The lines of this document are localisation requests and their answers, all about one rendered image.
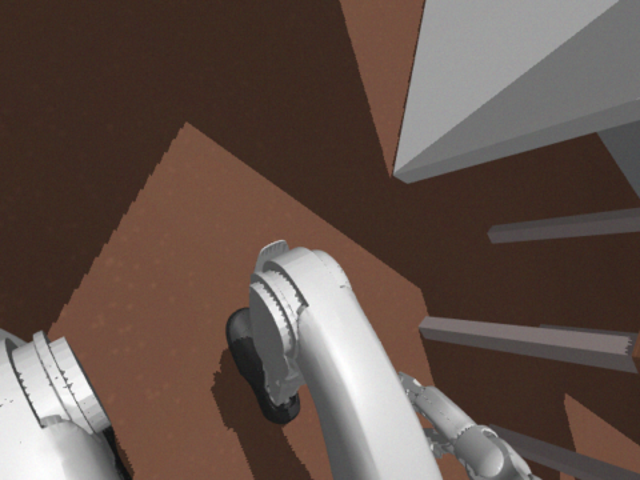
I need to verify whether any left robot foot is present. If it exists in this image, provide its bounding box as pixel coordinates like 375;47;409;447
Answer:
102;426;132;480

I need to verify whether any right robot foot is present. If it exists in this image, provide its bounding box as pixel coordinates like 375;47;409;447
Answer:
226;307;300;424

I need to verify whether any right robot hand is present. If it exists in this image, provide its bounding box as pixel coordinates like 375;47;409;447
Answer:
398;371;477;458

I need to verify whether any chair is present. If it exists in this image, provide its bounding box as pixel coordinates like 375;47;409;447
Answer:
418;207;640;480

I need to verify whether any right robot arm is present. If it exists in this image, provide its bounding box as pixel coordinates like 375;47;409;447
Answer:
454;425;542;480

